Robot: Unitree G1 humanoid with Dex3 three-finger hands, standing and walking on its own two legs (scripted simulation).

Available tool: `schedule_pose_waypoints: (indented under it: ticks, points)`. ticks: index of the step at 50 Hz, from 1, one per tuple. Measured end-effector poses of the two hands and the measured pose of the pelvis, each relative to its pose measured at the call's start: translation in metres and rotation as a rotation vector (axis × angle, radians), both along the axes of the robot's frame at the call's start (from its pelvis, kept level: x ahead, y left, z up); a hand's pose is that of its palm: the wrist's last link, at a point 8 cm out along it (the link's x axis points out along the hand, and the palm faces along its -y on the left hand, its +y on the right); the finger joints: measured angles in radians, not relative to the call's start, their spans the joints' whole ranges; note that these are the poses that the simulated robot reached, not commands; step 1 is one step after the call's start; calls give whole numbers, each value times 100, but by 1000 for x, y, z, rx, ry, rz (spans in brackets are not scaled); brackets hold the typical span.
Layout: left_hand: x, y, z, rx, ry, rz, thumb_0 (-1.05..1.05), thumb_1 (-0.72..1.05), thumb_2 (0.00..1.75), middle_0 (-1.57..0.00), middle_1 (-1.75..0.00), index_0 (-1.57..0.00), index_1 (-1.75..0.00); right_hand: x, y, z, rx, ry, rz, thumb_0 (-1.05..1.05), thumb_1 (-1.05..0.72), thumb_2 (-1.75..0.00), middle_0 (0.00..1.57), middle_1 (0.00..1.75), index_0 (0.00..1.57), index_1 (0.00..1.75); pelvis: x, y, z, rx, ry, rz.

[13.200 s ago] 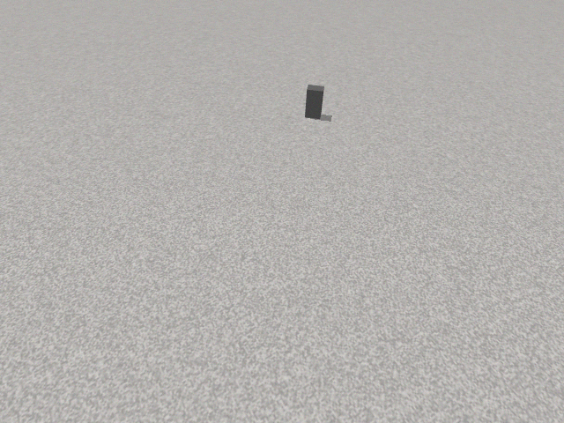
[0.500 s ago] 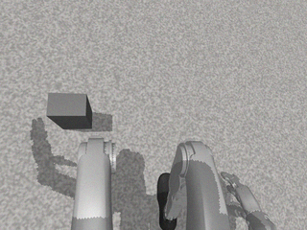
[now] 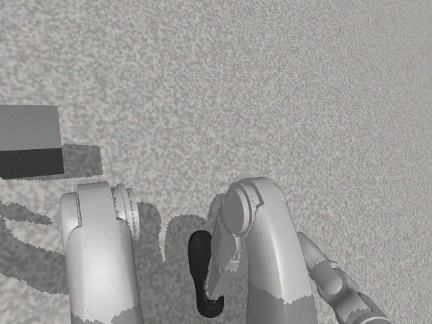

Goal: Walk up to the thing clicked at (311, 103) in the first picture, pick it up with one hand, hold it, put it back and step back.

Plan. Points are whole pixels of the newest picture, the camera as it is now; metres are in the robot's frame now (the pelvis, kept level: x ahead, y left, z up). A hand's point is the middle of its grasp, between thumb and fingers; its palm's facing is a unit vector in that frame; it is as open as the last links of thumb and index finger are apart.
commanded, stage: close in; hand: left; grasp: from the side
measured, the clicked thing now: (27, 146) +0.40 +0.28 -0.19
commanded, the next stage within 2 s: rest palm in 0.80 s
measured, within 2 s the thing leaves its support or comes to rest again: neither
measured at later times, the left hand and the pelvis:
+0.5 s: hand (1, 160) +0.37 +0.30 -0.16, palm faces +0.36 -0.93 +0.04, open 17.6 cm; pelvis -0.01 +0.00 -0.01, yaw -2 degrees
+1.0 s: hand (13, 157) +0.38 +0.29 -0.17, palm faces +0.41 -0.91 +0.03, open 17.6 cm; pelvis -0.01 +0.00 -0.01, yaw -2 degrees
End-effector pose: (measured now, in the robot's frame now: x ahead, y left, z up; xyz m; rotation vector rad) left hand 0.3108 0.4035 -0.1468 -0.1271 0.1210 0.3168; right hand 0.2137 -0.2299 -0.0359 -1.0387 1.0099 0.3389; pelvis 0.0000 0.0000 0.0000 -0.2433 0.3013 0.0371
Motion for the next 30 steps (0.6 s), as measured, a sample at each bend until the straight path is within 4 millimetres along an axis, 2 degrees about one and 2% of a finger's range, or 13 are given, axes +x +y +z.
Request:
schedule_pose_waypoints:
  ticks: [8,18,30]
  points:
    - [5,-26,-13,41,-19,80,-1,-61,0,-9,-8,-10,-7,-14,1,0,-11,26,15,0,-95,-91,20,30,21,30,-7,-1,-9,-10,-61,-11]
    - [9,-44,-5,115,-53,40,-1,-61,0,-8,-8,-10,-6,-41,-8,-3,-33,89,-15,0,-95,-90,20,30,21,30,-12,-1,-11,-15,-82,-13]
    - [17,-65,-20,89,-58,66,-1,-61,0,-7,-8,-9,-5,-53,-12,4,-68,111,-9,0,-94,-90,20,30,21,30,-15,-1,-15,-22,-113,-28]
